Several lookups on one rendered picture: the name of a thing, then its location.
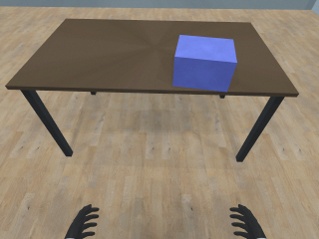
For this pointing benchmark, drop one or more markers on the carton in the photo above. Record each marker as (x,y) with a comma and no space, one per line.
(204,63)

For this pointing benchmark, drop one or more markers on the left robot hand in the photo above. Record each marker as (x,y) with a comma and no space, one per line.
(77,227)

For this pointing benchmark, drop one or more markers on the right robot hand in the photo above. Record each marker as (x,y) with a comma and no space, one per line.
(252,227)

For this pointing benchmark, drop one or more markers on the table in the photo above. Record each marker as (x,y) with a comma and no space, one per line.
(137,56)

